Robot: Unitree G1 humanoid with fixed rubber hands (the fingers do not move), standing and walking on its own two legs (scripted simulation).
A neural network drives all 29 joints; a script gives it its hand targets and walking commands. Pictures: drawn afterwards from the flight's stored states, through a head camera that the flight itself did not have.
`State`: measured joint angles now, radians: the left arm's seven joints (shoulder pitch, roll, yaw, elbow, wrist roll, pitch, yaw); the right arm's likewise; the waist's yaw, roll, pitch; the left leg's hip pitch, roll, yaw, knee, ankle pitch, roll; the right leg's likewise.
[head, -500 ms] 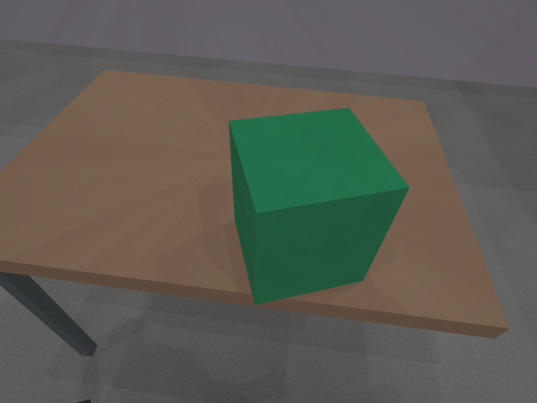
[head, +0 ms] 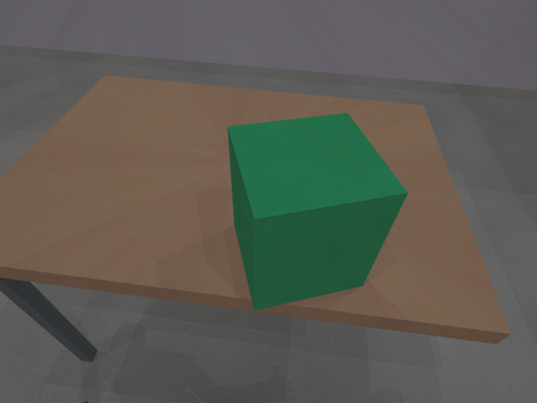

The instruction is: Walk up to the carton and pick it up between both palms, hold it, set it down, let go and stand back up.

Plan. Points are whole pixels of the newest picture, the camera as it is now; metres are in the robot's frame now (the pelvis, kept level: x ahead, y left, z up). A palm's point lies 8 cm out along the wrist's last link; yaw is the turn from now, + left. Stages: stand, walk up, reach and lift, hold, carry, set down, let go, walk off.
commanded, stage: walk up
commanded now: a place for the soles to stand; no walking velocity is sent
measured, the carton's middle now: (300, 212) +0.44 -0.04 +0.04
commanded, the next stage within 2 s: reach and lift in 0.22 s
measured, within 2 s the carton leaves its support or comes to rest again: neither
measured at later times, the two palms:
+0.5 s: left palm (96, 395) +0.18 +0.26 -0.09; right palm out of the picture +0.13 -0.31 -0.07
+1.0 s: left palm out of the picture +0.15 +0.22 -0.05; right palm out of the picture +0.14 -0.29 -0.05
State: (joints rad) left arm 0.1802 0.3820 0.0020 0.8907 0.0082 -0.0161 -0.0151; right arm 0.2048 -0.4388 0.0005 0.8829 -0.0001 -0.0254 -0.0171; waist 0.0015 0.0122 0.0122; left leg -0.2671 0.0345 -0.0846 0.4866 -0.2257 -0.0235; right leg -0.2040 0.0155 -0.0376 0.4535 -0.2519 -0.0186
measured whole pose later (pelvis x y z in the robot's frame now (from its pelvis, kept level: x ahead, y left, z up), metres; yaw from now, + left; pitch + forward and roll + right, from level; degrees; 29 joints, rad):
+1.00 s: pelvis -0.01 +0.00 +0.00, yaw +0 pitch -3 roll +0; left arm 0.29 0.20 0.00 0.27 0.03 0.24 0.10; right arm 0.18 -0.37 -0.05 0.72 -0.01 -0.21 0.17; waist -0.02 -0.02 0.05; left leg -0.18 0.04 -0.07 0.40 -0.17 -0.05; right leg -0.13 0.01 -0.04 0.40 -0.22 -0.02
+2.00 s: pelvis +0.02 -0.01 +0.01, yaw +0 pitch +0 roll +0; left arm 0.40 -0.01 -0.07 -0.06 0.01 0.01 0.26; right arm 0.22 -0.43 -0.05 0.54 0.30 -0.34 0.28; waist 0.01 0.00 -0.01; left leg -0.16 0.04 -0.06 0.34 -0.18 -0.05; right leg -0.13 0.01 -0.03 0.36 -0.23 -0.02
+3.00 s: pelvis -0.01 -0.01 +0.01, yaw -2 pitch -2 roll +0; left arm -0.28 -0.04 -0.01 -0.14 0.01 0.73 0.33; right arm -0.49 -0.48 -0.05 0.61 0.32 0.20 0.18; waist 0.03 0.00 -0.01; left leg -0.15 0.06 -0.03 0.31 -0.14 -0.05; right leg -0.13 0.02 0.00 0.35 -0.18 -0.02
